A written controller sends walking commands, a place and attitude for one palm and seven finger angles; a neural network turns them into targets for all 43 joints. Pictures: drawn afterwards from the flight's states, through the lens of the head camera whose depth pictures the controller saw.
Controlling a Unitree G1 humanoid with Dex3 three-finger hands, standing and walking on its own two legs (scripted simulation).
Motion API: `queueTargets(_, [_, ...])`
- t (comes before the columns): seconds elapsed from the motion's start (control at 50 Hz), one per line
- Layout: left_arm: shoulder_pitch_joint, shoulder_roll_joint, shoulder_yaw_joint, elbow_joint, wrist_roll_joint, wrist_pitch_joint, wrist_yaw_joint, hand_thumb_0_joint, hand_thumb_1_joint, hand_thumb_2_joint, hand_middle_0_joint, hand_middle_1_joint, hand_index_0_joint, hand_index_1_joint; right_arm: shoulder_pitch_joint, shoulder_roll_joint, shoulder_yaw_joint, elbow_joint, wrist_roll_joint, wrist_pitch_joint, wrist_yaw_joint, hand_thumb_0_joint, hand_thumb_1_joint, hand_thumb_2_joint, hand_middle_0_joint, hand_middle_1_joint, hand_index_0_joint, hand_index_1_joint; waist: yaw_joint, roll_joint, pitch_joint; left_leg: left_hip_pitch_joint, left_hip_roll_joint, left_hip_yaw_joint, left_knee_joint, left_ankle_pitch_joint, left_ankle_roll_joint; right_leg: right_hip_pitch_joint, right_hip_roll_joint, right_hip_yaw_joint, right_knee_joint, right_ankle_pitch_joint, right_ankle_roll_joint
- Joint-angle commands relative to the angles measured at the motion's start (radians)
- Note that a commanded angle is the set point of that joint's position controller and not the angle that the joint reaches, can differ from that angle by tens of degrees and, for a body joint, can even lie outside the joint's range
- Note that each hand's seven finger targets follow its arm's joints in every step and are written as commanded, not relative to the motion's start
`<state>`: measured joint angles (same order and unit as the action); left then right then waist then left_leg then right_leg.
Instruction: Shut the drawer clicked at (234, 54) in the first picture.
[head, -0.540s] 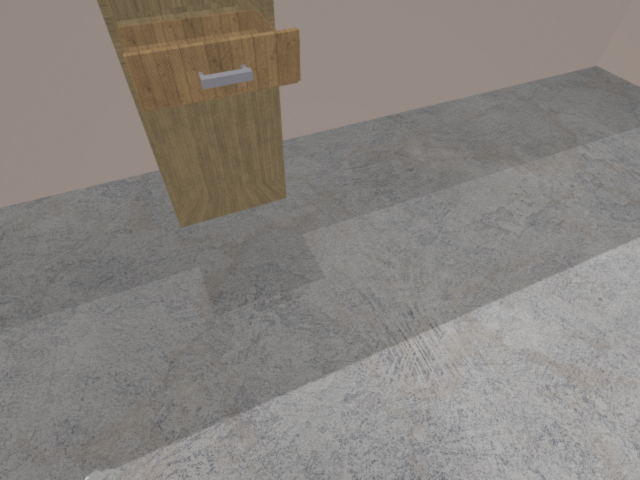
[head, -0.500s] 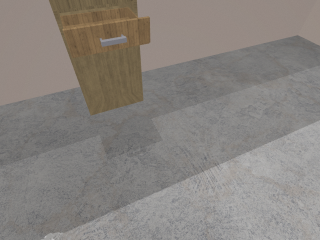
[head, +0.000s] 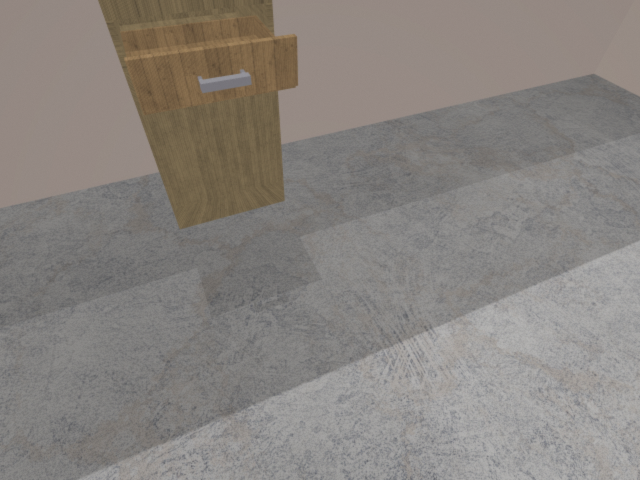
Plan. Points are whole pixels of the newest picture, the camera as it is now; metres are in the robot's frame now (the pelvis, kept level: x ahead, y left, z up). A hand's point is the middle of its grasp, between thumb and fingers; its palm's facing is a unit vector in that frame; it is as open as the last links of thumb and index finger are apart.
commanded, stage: stand and wait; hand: left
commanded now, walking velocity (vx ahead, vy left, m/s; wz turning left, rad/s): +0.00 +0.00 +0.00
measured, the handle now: (223, 79) +1.04 +0.32 +0.00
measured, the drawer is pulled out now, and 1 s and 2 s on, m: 0.28 0.28 0.28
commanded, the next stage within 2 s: look at it before walking up in 0.34 s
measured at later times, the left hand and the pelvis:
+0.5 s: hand out of the picture +0.06 +0.24 -0.15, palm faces -0.02 -0.95 -0.32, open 7.4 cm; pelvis -0.02 +0.00 +0.00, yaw +0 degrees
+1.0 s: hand out of the picture +0.05 +0.25 -0.16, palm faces -0.02 -0.94 -0.33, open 7.4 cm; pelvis -0.02 +0.00 +0.00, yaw +0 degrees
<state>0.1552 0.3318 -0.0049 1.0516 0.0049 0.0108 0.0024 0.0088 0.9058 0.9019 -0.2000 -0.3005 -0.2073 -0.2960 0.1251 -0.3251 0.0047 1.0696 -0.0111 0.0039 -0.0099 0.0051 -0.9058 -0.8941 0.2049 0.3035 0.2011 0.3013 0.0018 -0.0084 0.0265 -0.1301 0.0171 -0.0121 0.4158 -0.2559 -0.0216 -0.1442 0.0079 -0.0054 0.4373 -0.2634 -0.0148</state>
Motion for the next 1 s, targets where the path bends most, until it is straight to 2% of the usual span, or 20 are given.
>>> queueTargets(0.0, [-0.051,0.208,0.044,-0.066,0.002,-0.035,0.015,0.0,0.9,0.9,-0.2,-0.3,-0.2,-0.3,-0.06,-0.196,-0.037,-0.061,0.001,-0.033,-0.012,0.0,-0.9,-0.9,0.2,0.3,0.2,0.3,0.002,0.005,-0.067,0.004,0.092,-0.066,-0.055,0.23,0.049,0.023,-0.127,0.111,-0.079,0.267,-0.025])
queueTargets(0.2, [-0.049,0.206,0.038,-0.039,0.003,-0.034,0.012,0.0,0.9,0.9,-0.2,-0.3,-0.2,-0.3,-0.043,-0.195,-0.033,-0.028,0.001,-0.03,-0.008,0.0,-0.9,-0.9,0.2,0.3,0.2,0.3,0.002,0.003,-0.024,-0.015,0.091,-0.072,-0.082,0.145,0.045,-0.014,-0.124,0.125,-0.121,0.137,-0.022])
queueTargets(0.28, [-0.054,0.206,0.037,-0.037,0.004,-0.034,0.011,0.0,0.9,0.9,-0.2,-0.3,-0.2,-0.3,-0.035,-0.198,-0.033,-0.022,0.001,-0.032,-0.007,0.0,-0.9,-0.9,0.2,0.3,0.2,0.3,0.0,0.006,-0.031,-0.014,0.094,-0.076,-0.091,0.138,0.046,-0.018,-0.121,0.125,-0.123,0.115,-0.02])
queueTargets(0.4, [-0.05,0.204,0.038,-0.033,0.004,-0.036,0.011,0.0,0.9,0.9,-0.2,-0.3,-0.2,-0.3,-0.04,-0.198,-0.034,-0.02,0.001,-0.035,-0.007,0.0,-0.9,-0.9,0.2,0.3,0.2,0.3,0.001,0.01,-0.044,-0.002,0.097,-0.077,-0.091,0.168,0.046,-0.012,-0.123,0.124,-0.117,0.158,-0.019])
queueTargets(0.74, [-0.052,0.202,0.039,-0.031,0.008,-0.033,0.01,0.0,0.9,0.9,-0.2,-0.3,-0.2,-0.3,-0.04,-0.2,-0.033,-0.021,0.003,-0.036,-0.006,0.0,-0.9,-0.9,0.2,0.3,0.2,0.3,0.002,0.018,-0.024,-0.014,0.099,-0.089,-0.113,0.145,0.049,-0.018,-0.115,0.116,-0.127,0.118,-0.013])
queueTargets(0.82, [-0.046,0.205,0.038,-0.028,0.006,-0.037,0.01,0.0,0.9,0.9,-0.2,-0.3,-0.2,-0.3,-0.04,-0.202,-0.033,-0.02,0.003,-0.038,-0.006,0.0,-0.9,-0.9,0.2,0.3,0.2,0.3,0.002,0.004,-0.051,0.008,0.1,-0.084,-0.103,0.184,0.049,-0.004,-0.123,0.118,-0.125,0.169,-0.015])
queueTargets(0.98, [-0.043,0.206,0.037,-0.025,0.006,-0.037,0.01,0.0,0.9,0.9,-0.2,-0.3,-0.2,-0.3,-0.042,-0.201,-0.032,-0.015,0.004,-0.035,-0.006,0.0,-0.9,-0.9,0.2,0.3,0.2,0.3,0.001,0.012,-0.036,0.003,0.098,-0.083,-0.106,0.176,0.046,-0.007,-0.123,0.117,-0.133,0.161,-0.014])
